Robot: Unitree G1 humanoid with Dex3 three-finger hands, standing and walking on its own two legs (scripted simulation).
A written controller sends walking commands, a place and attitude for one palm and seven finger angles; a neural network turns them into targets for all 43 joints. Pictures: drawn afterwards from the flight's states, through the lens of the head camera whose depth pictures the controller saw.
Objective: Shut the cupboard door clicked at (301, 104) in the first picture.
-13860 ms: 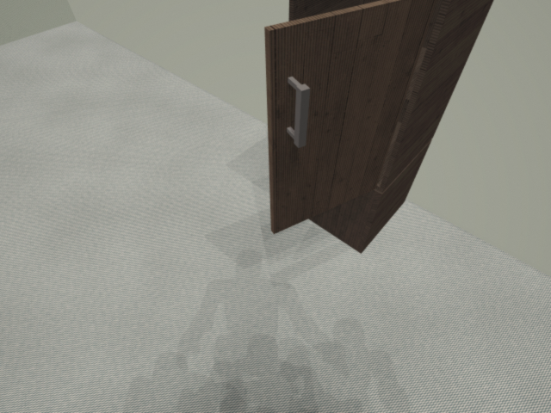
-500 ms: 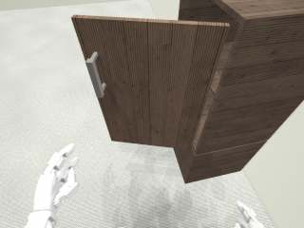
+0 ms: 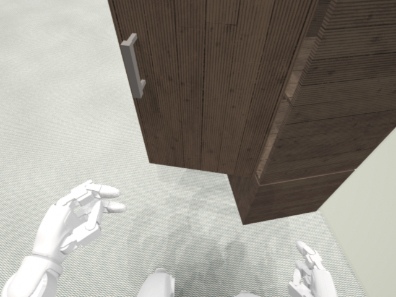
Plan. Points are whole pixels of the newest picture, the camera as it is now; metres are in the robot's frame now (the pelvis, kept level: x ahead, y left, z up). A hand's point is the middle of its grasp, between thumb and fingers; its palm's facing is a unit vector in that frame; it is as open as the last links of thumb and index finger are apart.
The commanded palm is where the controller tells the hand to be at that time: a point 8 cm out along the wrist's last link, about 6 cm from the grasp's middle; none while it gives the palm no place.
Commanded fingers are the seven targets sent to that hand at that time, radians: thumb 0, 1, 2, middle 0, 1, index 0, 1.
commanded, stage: raise the hand and make a fist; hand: left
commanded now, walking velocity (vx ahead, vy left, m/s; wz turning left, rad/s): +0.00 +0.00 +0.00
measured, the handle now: (135, 67) +0.57 +0.18 +0.16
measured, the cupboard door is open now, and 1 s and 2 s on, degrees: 70 70 70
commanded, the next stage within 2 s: bring the fist close to the handle in 1.20 s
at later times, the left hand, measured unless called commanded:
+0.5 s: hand (77, 209) +0.23 +0.21 +0.12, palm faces -0.07 -1.00 -0.06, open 3.1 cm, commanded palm +0.21 +0.26 +0.13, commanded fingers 0.00 0.90 0.90 -1.30 -1.50 -1.30 -1.50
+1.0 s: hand (86, 188) +0.25 +0.19 +0.16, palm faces -0.08 -0.99 -0.06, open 3.1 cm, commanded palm +0.23 +0.24 +0.16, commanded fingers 0.00 0.90 0.90 -1.30 -1.50 -1.30 -1.50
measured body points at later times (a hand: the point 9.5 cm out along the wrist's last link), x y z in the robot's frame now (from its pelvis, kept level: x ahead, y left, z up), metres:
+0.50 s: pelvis +0.02 +0.02 +0.03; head +0.03 +0.02 +0.48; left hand +0.23 +0.26 +0.13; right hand +0.22 -0.20 -0.02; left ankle +0.08 +0.14 -0.67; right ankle +0.00 -0.12 -0.67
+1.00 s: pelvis +0.03 +0.00 +0.05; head +0.03 -0.03 +0.50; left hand +0.25 +0.24 +0.16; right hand +0.21 -0.24 -0.02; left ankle +0.08 +0.14 -0.67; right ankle +0.00 -0.12 -0.67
